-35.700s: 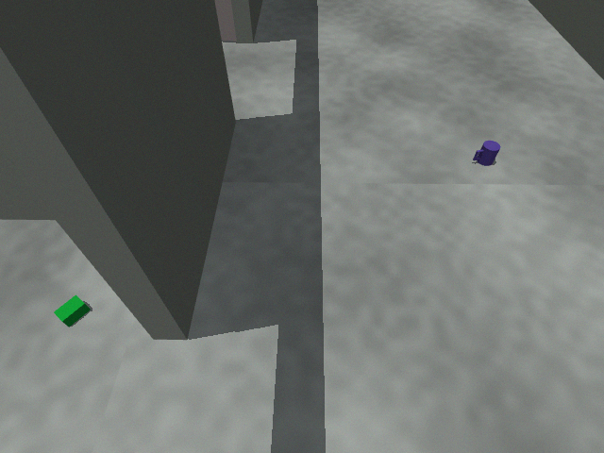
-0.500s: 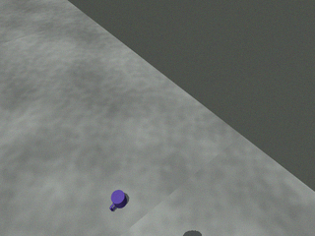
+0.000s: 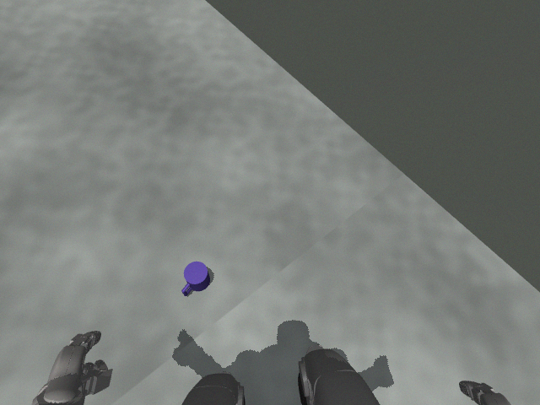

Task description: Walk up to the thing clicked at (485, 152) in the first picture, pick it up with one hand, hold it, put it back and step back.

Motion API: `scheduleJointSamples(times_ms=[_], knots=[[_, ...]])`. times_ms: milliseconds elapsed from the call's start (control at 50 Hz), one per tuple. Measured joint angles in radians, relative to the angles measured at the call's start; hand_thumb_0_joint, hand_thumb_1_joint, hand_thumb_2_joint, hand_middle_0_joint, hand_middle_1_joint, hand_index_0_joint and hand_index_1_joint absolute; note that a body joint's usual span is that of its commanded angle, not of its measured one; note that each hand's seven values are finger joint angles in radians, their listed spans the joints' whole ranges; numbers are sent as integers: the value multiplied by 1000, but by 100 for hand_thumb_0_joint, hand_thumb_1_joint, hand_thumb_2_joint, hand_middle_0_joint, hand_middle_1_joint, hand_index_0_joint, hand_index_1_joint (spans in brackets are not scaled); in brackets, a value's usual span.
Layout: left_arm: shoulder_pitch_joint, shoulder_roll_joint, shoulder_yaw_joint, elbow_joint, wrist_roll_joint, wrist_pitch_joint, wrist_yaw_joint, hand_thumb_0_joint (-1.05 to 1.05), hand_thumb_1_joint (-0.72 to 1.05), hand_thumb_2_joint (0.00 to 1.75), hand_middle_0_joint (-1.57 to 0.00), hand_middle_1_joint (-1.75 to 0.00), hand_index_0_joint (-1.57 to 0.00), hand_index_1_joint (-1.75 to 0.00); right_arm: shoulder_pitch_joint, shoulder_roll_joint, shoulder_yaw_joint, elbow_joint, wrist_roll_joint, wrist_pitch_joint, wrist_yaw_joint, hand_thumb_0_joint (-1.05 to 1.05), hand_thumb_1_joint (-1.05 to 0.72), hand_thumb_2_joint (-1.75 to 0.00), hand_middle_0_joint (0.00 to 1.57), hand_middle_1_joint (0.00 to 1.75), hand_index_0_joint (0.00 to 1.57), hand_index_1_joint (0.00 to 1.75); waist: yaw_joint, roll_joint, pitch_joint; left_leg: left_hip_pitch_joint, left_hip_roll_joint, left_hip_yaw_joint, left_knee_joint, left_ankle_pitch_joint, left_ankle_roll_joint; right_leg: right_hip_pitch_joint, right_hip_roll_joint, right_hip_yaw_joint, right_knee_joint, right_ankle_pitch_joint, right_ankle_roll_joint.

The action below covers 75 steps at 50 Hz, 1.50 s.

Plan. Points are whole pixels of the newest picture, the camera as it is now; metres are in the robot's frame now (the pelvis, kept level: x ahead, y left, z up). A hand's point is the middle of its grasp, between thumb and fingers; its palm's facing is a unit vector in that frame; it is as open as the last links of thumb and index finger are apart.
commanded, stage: step back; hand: left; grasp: from above
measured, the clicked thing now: (194, 280) +0.46 +0.22 -0.71
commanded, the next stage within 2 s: none
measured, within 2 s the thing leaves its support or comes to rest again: neither
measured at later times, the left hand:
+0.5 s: hand out of the picture +0.02 +0.26 -0.13, palm faces -0.08 -0.91 -0.41, open 7.4 cm
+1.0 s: hand out of the picture -0.14 +0.29 -0.15, palm faces +0.00 -0.94 -0.33, open 7.4 cm
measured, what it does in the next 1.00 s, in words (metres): walks backwards: right foot, then left foot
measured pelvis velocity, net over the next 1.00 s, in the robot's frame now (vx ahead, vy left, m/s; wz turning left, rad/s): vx -0.24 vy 0.03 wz -0.02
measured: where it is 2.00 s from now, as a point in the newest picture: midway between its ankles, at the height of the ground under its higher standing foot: outside the picture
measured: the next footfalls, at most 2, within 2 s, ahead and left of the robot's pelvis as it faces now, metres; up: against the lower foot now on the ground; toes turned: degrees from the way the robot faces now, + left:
right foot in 0.36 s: -0.03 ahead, -0.10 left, +0.00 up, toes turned +0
left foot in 0.80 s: -0.16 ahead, +0.12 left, +0.00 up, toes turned -3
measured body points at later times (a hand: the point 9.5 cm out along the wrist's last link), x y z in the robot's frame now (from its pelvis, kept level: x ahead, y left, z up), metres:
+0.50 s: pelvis -0.09 -0.01 +0.00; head -0.04 -0.02 +0.45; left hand +0.02 +0.30 -0.10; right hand +0.00 -0.31 -0.13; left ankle -0.07 +0.11 -0.67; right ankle -0.07 -0.10 -0.72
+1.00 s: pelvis -0.24 +0.03 +0.01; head -0.20 +0.07 +0.46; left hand -0.14 +0.34 -0.13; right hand -0.17 -0.28 -0.09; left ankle -0.20 +0.13 -0.72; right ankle -0.26 -0.13 -0.62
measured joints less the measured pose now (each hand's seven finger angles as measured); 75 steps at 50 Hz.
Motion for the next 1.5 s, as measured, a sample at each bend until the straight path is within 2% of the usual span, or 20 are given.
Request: scheduleJointSamples(times_ms=[60,120,240,380,420,480,580,720,780,820,860,900,960,1020,1160,1240,1300,1360,1420,1500], knots=[[4,-5,-7,-7,-5,6,8,1,91,89,-20,-30,-20,-30,21,24,7,-14,-6,3,-7,0,-91,-90,20,29,20,30,-14,2,0,1,8,-11,-50,45,6,-40,82,43,168,-44,-11],[35,-18,-14,-16,-6,6,4,1,91,89,-20,-30,-20,-30,24,33,9,-32,-6,4,-21,0,-91,-90,21,30,21,30,-8,4,-8,5,8,10,-89,75,12,-45,100,43,248,2,-5],[100,-39,-16,-17,4,6,-6,1,91,89,-20,-30,-20,-30,5,38,7,-84,2,-9,-35,0,-90,-90,21,30,21,31,-7,15,-3,-1,-5,54,-82,91,23,56,62,6,97,12,24],[141,-54,-2,-10,20,-11,-18,1,91,89,-20,-30,-20,-30,-24,15,9,-98,9,0,-24,0,-90,-90,21,30,21,31,10,70,-10,-56,22,87,8,80,10,175,39,-70,-177,125,-13],[155,-67,-3,-12,25,-19,-22,1,91,89,-20,-30,-20,-30,-29,4,7,-87,17,9,-22,0,-90,-90,21,30,21,30,0,115,-19,-71,42,51,30,82,-3,182,64,-97,-198,150,-26],[174,-55,-2,-36,28,-23,-29,1,90,89,-20,-30,-21,-30,-26,13,8,-74,18,22,-21,0,-91,-90,21,30,21,30,26,79,-39,-128,-35,-31,248,-118,-37,161,39,-81,-202,171,-43],[163,-68,4,-75,26,-22,-21,1,90,89,-20,-30,-21,-30,3,-18,16,-79,27,11,-20,0,-91,-90,21,30,21,30,40,62,-57,-153,-96,-142,474,-125,-64,125,9,-78,-287,260,-35],[126,-80,-5,-149,31,-23,-19,1,90,89,-20,-30,-21,-30,31,-52,12,-78,23,11,-37,0,-91,-90,20,29,20,30,26,74,-31,-42,-27,-99,249,-164,-88,52,-5,-126,-281,322,-21],[113,-66,-9,-161,27,-10,-23,1,90,89,-20,-30,-21,-30,39,-40,11,-79,14,5,-27,0,-91,-90,20,29,20,30,16,54,-25,24,1,-48,54,-84,-64,15,-18,-146,-247,336,-6],[106,-43,-5,-152,23,3,-25,1,90,89,-20,-30,-21,-30,40,-11,9,-72,3,0,-20,0,-91,-90,20,29,20,30,21,-3,-11,42,-25,-18,4,-5,-31,-7,-41,-119,-208,324,0],[122,-40,3,-128,23,14,-22,1,90,89,-20,-30,-21,-30,51,6,18,-73,-11,2,-7,0,-91,-90,20,29,20,30,23,-14,-24,33,-15,-5,8,7,-16,-46,11,-59,-86,121,2],[142,-43,8,-101,25,23,-20,1,90,89,-20,-30,-21,-30,65,14,23,-71,-17,2,-4,0,-91,-90,21,29,21,30,0,13,-44,23,16,-32,-6,31,-11,-81,84,-21,118,14,5],[176,-31,19,-90,14,21,-25,1,90,89,-20,-30,-21,-30,71,29,29,-66,-24,4,-10,0,-90,-90,21,30,21,30,13,14,-76,13,40,-30,-81,97,-17,-96,137,38,338,37,2],[211,-12,30,-87,14,12,-26,1,90,89,-20,-30,-20,-30,50,34,25,-82,-17,-3,-14,0,-90,-90,21,30,21,31,35,5,-81,-15,51,-12,-119,145,-19,-56,132,68,415,64,26],[258,11,31,-55,20,18,-23,1,91,89,-20,-30,-20,-30,-35,29,17,-156,-5,-22,-19,0,-90,-90,21,30,21,31,53,1,-39,-96,78,41,-101,208,-28,107,47,25,166,-3,67],[257,-5,20,-45,20,10,-37,1,91,89,-20,-30,-20,-30,-63,4,14,-178,-7,-7,-15,0,-90,-90,21,30,21,31,57,29,-32,-151,101,62,-65,237,-48,196,0,-52,-92,13,39],[251,-48,16,-35,30,-1,-49,1,91,89,-20,-30,-20,-30,-66,-33,0,-163,0,14,-17,0,-90,-90,21,30,21,31,37,116,-30,-195,128,5,-14,202,-56,219,34,-111,-167,74,3],[277,-57,7,-56,42,5,-61,1,91,89,-20,-30,-20,-30,-15,-26,-7,-124,7,31,-32,0,-91,-90,21,30,21,30,63,83,-78,-258,16,-58,213,-52,-69,178,-8,-92,-151,91,-20],[282,-69,7,-63,43,12,-52,1,90,89,-20,-30,-21,-30,43,-34,-3,-101,15,28,-32,0,-91,-90,21,29,21,30,62,70,-113,-273,-65,-113,424,-53,-69,167,-34,-90,-217,152,-16],[241,-69,16,-103,47,7,-37,1,90,89,-20,-30,-21,-30,109,-41,3,-90,16,12,-41,0,-91,-90,21,29,20,30,33,83,-116,-201,-69,-123,465,-65,-79,128,-30,-136,-252,205,-27]])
